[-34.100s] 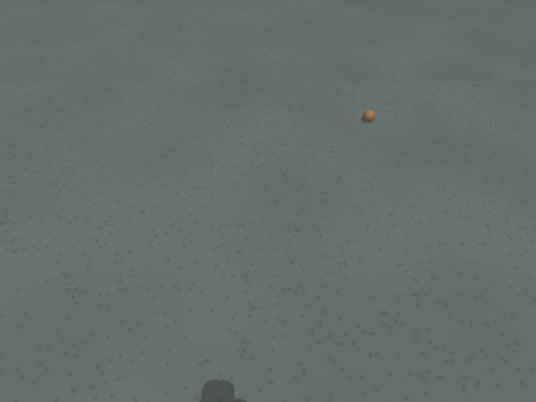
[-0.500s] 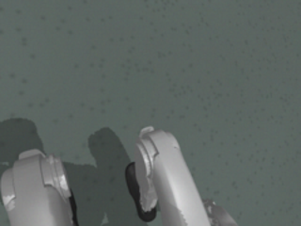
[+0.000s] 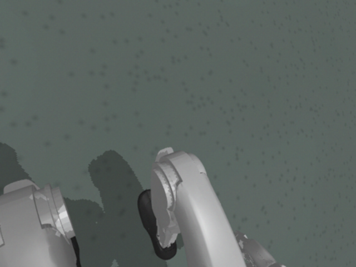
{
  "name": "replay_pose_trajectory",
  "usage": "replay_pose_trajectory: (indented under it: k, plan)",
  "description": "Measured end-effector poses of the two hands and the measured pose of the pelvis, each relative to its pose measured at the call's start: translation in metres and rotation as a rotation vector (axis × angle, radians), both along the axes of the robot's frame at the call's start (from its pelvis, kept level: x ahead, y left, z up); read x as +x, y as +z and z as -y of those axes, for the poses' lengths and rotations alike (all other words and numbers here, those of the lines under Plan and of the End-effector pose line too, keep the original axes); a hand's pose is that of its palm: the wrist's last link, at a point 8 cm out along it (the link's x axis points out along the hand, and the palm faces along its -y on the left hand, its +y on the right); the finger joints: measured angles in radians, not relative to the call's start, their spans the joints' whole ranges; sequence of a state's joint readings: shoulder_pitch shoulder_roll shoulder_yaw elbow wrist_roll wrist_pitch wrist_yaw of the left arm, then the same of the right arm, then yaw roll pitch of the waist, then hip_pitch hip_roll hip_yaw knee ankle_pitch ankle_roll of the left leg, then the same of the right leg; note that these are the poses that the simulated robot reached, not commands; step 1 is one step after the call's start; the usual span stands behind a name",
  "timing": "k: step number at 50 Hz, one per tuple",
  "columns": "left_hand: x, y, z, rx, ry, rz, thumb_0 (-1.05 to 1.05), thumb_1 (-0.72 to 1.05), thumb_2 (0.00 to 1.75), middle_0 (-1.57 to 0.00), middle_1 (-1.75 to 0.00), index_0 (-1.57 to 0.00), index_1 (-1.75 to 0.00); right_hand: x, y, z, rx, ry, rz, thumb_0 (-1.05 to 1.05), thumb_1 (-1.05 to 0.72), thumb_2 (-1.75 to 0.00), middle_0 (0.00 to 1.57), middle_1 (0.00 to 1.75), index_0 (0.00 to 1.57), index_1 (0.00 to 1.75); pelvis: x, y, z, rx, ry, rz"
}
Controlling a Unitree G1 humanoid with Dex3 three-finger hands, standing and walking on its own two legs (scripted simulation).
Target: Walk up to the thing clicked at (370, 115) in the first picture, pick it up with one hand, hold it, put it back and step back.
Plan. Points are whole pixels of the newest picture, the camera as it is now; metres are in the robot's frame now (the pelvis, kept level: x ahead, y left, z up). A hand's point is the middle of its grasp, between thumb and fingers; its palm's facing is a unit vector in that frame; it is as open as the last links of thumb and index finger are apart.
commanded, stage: rest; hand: left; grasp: from above
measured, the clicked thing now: out of the picture +0.44 +0.37 -0.25
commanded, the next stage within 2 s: open in 0.68 s
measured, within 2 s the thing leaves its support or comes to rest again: rests again in 0.32 s
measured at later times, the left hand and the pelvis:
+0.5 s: hand out of the picture +0.43 +0.35 -0.24, palm faces -0.44 -0.16 -0.89, open 9.4 cm; pelvis +0.00 +0.00 +0.00, yaw -1 degrees
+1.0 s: hand out of the picture +0.43 +0.36 -0.24, palm faces -0.43 -0.16 -0.89, open 10.1 cm; pelvis +0.00 +0.00 +0.00, yaw -1 degrees
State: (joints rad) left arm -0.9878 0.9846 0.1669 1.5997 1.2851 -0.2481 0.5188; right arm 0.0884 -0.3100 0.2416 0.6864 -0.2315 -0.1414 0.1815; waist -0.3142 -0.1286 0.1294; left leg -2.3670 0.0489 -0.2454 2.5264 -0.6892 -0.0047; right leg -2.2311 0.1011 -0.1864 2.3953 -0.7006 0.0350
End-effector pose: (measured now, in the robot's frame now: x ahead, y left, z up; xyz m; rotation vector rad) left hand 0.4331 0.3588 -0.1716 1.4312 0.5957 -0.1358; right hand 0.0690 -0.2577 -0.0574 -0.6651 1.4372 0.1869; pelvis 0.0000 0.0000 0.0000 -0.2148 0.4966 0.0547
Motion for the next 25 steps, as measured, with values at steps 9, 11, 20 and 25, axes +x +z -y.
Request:
replay_pose_trajectory:
  k: [9,11,20,25]
  plan:
    - [0.001,-0.004,-0.002,0.012,0.005,0.002,-0.01,-0.03,0.64,-0.52,-0.79,-0.71,-0.79,0.003,0.002,-0.004,0.011,0.025,0.012,0.0,-0.91,-0.9,0.21,0.3,0.2,0.3,0.0,-0.001,-0.001,-0.007,-0.004,0.006]
    - [0.001,-0.005,-0.002,0.017,0.003,-0.002,-0.01,-0.03,0.64,-0.52,-0.79,-0.71,-0.79,0.003,0.002,-0.005,0.015,0.028,0.013,0.0,-0.91,-0.9,0.21,0.3,0.2,0.3,0.0,-0.001,-0.001,-0.008,-0.005,0.007]
    - [0.002,-0.011,0.0,0.009,0.007,-0.01,-0.01,-0.03,0.63,-0.53,-0.78,-0.72,-0.78,0.002,0.004,-0.008,0.029,0.041,0.008,0.0,-0.92,-0.9,0.21,0.3,0.2,0.3,0.0,0.0,-0.002,-0.013,-0.007,0.011]
    - [0.002,-0.014,0.002,0.002,0.007,-0.004,-0.01,-0.03,0.63,-0.54,-0.77,-0.72,-0.78,0.001,0.006,-0.009,0.03,0.047,-0.002,0.0,-0.92,-0.9,0.21,0.3,0.2,0.3,0.0,0.0,-0.002,-0.016,-0.008,0.013]
